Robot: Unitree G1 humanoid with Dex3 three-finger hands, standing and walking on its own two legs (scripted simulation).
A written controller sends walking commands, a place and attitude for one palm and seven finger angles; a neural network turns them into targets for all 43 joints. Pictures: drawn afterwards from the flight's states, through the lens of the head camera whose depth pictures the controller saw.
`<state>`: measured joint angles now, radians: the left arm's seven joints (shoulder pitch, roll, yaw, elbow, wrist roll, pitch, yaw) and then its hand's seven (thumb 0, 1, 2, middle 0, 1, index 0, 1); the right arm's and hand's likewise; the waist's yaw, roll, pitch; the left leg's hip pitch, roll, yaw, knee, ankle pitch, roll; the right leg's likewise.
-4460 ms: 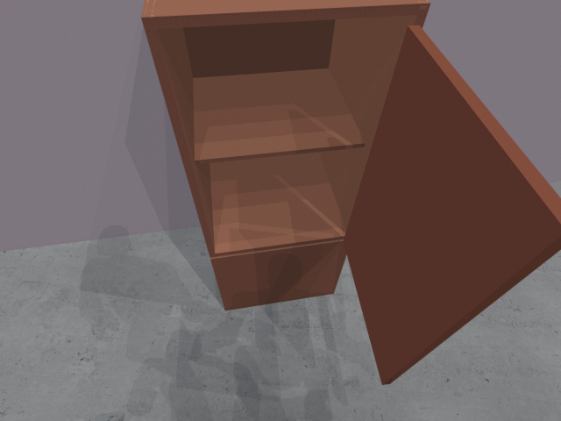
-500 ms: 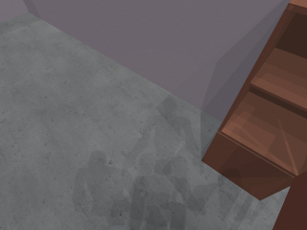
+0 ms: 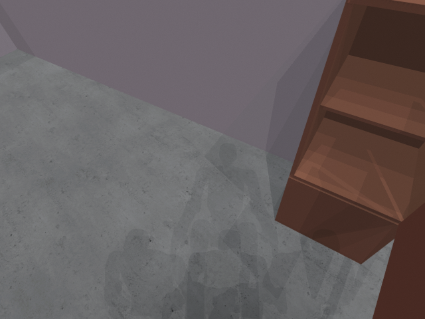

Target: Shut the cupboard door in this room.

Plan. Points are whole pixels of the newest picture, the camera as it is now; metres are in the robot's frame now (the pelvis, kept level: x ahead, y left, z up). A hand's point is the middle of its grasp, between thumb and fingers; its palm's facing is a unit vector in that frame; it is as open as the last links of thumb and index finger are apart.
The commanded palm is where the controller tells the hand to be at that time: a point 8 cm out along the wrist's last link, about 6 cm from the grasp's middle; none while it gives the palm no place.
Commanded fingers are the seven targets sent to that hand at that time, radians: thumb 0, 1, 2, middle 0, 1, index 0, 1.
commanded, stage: turn or walk to find it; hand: left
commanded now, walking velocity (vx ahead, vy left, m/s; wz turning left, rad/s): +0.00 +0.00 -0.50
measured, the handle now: out of the picture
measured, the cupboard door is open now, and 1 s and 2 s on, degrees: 87 87 87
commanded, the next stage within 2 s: stand and wait in 1.06 s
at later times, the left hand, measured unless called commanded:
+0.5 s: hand out of the picture +0.13 +0.23 -0.17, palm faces -0.17 -0.96 -0.23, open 7.4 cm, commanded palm none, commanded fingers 0.00 0.90 0.90 -0.20 -0.30 -0.20 -0.30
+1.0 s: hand (160, 314) +0.15 +0.14 -0.15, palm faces -0.20 -0.96 -0.20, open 7.3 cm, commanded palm none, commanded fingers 0.00 0.90 0.90 -0.20 -0.30 -0.20 -0.30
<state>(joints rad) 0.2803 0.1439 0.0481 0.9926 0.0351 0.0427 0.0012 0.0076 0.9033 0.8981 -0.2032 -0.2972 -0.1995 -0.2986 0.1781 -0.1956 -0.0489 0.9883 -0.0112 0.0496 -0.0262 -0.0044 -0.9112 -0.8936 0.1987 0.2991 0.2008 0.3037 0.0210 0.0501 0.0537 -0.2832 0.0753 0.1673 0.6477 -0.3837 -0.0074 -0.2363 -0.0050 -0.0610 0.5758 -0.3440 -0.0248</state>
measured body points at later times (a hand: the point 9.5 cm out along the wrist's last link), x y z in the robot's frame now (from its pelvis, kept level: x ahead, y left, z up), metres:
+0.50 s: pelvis +0.01 +0.03 +0.01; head +0.06 +0.05 +0.46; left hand +0.14 +0.28 -0.15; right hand +0.04 -0.23 -0.12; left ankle +0.02 +0.13 -0.73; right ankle -0.06 -0.08 -0.66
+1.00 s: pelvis +0.01 +0.00 +0.01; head +0.03 -0.02 +0.46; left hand +0.16 +0.19 -0.13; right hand -0.06 -0.23 -0.15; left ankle +0.01 +0.13 -0.68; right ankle -0.04 -0.10 -0.73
